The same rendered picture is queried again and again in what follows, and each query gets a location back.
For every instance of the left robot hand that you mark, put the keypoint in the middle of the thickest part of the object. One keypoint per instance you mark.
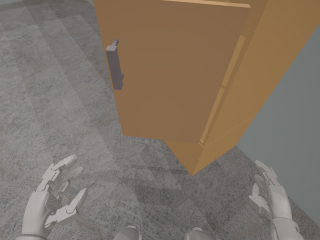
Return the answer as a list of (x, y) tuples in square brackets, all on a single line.
[(37, 218)]

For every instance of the handle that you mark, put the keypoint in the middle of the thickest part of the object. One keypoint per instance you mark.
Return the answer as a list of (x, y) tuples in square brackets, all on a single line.
[(114, 65)]

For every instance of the robot thigh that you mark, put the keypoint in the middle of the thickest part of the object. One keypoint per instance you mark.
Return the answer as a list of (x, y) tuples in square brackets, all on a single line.
[(128, 233), (197, 235)]

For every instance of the robot right thigh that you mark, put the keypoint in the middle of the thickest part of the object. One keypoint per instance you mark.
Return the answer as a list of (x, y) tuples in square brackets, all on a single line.
[(197, 235)]

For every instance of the cupboard door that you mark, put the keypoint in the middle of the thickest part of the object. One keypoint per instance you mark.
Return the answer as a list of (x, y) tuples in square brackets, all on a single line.
[(174, 55)]

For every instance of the right robot forearm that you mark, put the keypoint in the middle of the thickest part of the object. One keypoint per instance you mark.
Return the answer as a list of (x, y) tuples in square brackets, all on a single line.
[(284, 229)]

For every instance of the right robot hand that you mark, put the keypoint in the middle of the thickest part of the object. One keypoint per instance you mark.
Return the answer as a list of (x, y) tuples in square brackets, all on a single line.
[(277, 199)]

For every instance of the robot left thigh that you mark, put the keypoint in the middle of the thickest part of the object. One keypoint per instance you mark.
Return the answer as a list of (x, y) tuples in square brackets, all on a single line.
[(128, 233)]

